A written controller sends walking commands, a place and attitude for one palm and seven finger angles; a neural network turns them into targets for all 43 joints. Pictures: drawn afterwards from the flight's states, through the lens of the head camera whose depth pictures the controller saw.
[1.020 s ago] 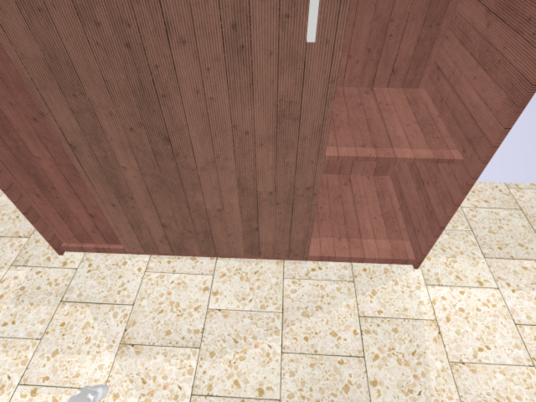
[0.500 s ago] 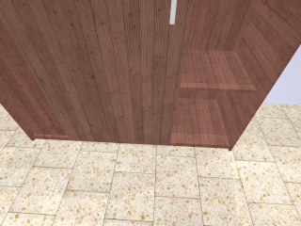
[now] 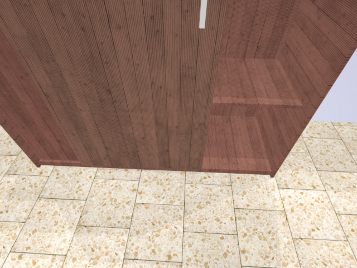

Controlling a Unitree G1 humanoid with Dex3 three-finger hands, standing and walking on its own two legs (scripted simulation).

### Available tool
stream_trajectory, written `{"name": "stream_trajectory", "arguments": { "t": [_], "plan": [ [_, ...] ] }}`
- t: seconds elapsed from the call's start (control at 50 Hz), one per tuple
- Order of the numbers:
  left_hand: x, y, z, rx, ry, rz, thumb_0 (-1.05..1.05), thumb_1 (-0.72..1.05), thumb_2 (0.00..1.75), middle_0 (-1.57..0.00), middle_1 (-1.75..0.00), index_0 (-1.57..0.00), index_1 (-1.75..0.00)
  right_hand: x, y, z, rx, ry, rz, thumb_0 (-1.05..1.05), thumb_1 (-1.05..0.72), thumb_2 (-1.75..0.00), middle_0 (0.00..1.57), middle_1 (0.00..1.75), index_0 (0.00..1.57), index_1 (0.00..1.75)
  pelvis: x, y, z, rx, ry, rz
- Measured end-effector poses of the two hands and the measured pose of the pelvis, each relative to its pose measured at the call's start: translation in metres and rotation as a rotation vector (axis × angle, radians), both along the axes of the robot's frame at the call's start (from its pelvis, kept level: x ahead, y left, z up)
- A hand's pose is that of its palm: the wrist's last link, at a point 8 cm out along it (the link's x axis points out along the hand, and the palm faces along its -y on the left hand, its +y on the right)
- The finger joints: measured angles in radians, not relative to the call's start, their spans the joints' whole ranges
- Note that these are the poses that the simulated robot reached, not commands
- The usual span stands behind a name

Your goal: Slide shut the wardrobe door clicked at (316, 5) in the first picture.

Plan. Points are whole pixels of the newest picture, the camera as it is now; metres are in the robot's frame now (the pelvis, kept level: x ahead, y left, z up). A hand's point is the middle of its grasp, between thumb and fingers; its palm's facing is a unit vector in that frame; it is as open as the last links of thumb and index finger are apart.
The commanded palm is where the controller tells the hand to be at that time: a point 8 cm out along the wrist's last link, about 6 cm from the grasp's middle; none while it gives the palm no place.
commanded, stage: look at it before walking up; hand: left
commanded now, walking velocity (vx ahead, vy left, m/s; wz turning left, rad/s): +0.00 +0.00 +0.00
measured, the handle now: (203, 0) +0.79 -0.03 +0.26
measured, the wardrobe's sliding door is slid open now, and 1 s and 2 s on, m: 0.46 0.46 0.46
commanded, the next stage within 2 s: take the last steps up to it in 0.42 s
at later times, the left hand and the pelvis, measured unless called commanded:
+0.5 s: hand out of the picture +0.09 +0.25 -0.15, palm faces -0.03 -0.94 -0.34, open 7.4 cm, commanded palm none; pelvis +0.01 +0.00 +0.00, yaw +0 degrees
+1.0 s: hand out of the picture +0.03 +0.12 -0.18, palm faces +0.02 -0.98 -0.17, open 7.4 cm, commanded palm none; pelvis +0.09 -0.05 -0.01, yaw -3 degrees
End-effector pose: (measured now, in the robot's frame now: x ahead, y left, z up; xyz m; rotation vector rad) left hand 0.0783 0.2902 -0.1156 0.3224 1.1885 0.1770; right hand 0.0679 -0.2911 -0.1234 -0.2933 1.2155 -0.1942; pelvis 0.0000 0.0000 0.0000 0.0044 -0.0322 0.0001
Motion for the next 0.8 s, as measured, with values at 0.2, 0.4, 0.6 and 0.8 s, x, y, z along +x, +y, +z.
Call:
{"name": "stream_trajectory", "arguments": {
  "t": [0.2, 0.4, 0.6, 0.8],
  "plan": [
    [0.007, 0.000, 0.000, -0.004, -0.009, 0.000, 0.00, 0.90, 0.90, -0.20, -0.30, -0.20, -0.30, 0.014, 0.000, 0.004, -0.007, -0.022, 0.008, 0.01, -0.90, -0.90, 0.21, 0.30, 0.20, 0.30, 0.005, 0.000, 0.001, 0.000, 0.000, 0.000],
    [0.005, 0.002, 0.000, 0.001, 0.008, 0.008, 0.00, 0.90, 0.90, -0.20, -0.30, -0.20, -0.30, 0.019, -0.001, 0.005, -0.012, -0.020, 0.012, 0.01, -0.90, -0.90, 0.21, 0.30, 0.20, 0.30, 0.008, 0.000, 0.001, -0.001, 0.000, 0.000],
    [0.002, 0.003, 0.000, 0.004, 0.017, 0.017, 0.00, 0.90, 0.90, -0.20, -0.30, -0.20, -0.30, 0.019, 0.000, 0.004, -0.010, -0.014, 0.009, 0.01, -0.91, -0.90, 0.21, 0.30, 0.20, 0.30, 0.010, 0.000, 0.002, -0.001, -0.001, -0.002],
    [-0.024, -0.044, -0.027, -0.086, 0.170, 0.020, 0.00, 0.90, 0.90, -0.20, -0.30, -0.20, -0.30, -0.014, 0.022, -0.023, 0.092, 0.062, -0.092, 0.01, -0.91, -0.90, 0.21, 0.30, 0.20, 0.30, 0.038, -0.016, -0.009, 0.018, 0.014, -0.062]
  ]
}}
